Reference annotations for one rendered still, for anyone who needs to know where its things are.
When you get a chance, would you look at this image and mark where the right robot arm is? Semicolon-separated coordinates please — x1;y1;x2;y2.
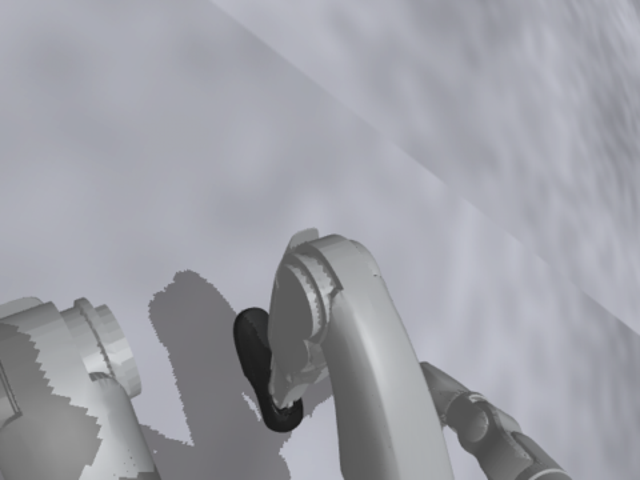
446;392;572;480

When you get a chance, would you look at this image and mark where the right robot foot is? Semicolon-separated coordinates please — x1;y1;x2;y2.
233;308;303;433

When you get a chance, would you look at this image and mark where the right robot hand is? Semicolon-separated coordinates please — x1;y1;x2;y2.
419;362;471;431

